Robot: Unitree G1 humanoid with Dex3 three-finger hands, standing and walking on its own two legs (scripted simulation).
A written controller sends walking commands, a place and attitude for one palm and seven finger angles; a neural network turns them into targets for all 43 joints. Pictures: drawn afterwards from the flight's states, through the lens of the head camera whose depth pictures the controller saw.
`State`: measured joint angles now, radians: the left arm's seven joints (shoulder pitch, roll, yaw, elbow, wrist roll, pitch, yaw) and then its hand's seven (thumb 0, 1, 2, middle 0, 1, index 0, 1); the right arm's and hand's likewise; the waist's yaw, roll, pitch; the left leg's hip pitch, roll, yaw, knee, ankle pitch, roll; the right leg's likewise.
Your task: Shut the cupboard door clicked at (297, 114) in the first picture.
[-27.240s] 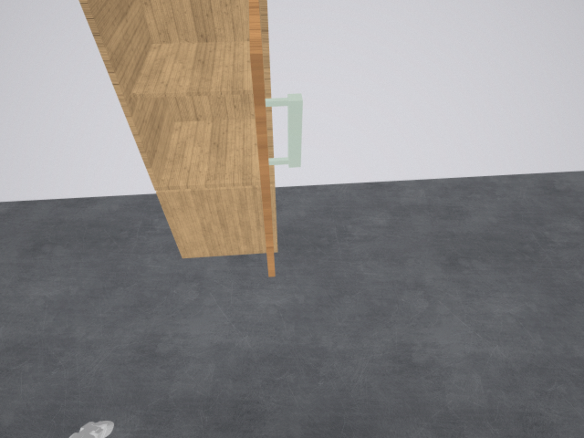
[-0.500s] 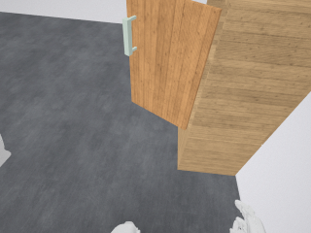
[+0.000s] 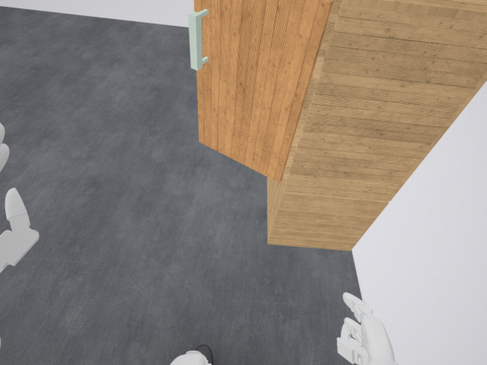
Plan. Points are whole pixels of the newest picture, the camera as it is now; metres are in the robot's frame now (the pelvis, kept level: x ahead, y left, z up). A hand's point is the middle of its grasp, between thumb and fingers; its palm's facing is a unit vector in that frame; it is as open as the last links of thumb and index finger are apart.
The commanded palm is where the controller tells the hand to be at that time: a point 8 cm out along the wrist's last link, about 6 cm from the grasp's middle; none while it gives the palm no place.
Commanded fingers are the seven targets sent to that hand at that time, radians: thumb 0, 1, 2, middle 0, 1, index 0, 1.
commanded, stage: step back with the hand held close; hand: left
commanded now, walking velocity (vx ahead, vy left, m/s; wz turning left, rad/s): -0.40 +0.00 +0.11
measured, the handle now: (200, 40) +0.88 +0.23 +0.09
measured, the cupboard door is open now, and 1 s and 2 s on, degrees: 61 61 61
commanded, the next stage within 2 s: stop stepping back and stand still in 0.10 s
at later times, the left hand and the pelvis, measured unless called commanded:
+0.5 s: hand out of the picture +0.13 +0.28 +0.18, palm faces +0.43 -0.82 -0.37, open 7.5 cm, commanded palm +0.06 +0.32 +0.19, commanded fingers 0.00 0.90 0.90 -0.20 -0.30 -0.20 -0.30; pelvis -0.07 +0.02 +0.01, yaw +1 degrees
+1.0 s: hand out of the picture +0.13 +0.29 +0.18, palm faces +0.39 -0.80 -0.45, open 7.5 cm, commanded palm none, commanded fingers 0.00 0.90 0.90 -0.20 -0.30 -0.20 -0.30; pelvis -0.08 +0.04 +0.01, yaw -1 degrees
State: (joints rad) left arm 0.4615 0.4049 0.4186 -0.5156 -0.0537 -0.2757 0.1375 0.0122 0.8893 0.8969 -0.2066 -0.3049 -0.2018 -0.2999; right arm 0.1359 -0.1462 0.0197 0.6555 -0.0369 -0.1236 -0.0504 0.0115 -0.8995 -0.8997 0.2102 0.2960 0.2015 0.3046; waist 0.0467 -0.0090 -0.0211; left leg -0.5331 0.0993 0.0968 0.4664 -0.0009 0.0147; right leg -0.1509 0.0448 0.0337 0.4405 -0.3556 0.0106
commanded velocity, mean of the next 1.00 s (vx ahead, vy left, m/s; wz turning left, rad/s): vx -0.01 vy -0.05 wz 0.02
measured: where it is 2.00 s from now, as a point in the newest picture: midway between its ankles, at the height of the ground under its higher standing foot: outside the picture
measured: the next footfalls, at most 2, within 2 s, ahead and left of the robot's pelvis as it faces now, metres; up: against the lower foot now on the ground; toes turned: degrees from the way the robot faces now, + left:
left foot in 0.32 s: +0.12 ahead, +0.09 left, +0.00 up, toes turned -2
right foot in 0.52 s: -0.07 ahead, -0.07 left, +0.00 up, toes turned -2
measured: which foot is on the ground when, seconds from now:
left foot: down 0.00-0.22, up 0.24-0.30, down 0.32-0.52, up 0.54-0.70, down 0.72-1.00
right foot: down 0.00-0.34, up 0.36-0.50, down 0.52-1.00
